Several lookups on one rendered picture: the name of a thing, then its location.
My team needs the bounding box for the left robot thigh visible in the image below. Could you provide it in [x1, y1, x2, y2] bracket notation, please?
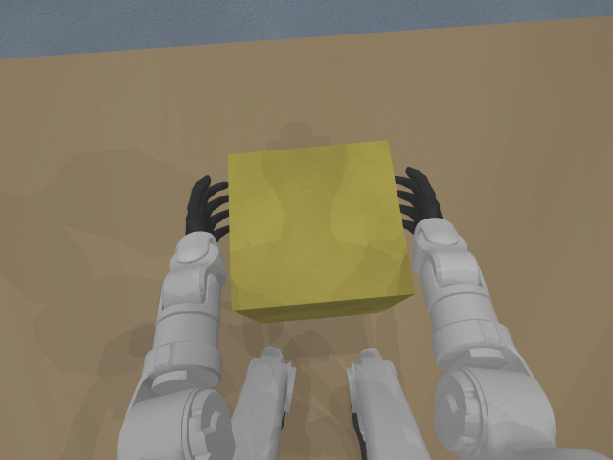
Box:
[231, 355, 296, 460]

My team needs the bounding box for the right robot upper arm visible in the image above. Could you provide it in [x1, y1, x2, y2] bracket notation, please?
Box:
[433, 366, 611, 460]

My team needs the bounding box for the robot left forearm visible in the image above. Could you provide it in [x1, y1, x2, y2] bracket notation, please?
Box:
[117, 231, 228, 460]

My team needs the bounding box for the robot right hand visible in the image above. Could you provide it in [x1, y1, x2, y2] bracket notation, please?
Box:
[395, 167, 443, 235]

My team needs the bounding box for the robot left shin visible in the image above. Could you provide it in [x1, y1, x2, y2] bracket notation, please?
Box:
[246, 347, 285, 376]

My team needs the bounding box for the robot right forearm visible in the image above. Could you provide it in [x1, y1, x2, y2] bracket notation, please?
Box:
[412, 218, 556, 438]

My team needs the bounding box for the carton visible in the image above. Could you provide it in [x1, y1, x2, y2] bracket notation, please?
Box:
[228, 140, 415, 324]

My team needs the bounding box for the left robot upper arm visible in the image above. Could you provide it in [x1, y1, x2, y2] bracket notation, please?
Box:
[118, 386, 236, 460]

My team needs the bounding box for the robot left hand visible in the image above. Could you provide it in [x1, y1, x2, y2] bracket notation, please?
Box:
[185, 175, 230, 242]

